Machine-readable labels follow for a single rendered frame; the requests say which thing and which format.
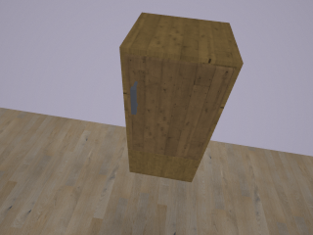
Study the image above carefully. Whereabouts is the handle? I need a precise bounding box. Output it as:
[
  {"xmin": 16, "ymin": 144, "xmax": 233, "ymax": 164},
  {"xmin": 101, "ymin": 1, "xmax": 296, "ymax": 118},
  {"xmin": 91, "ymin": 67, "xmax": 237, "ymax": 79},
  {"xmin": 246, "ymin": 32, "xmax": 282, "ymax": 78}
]
[{"xmin": 130, "ymin": 81, "xmax": 138, "ymax": 115}]

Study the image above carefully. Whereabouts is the cupboard door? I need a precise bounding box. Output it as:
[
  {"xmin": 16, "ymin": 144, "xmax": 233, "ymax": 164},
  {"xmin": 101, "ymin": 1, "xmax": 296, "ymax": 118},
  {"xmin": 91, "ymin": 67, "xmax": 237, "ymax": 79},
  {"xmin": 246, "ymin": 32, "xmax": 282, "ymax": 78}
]
[{"xmin": 124, "ymin": 54, "xmax": 236, "ymax": 161}]

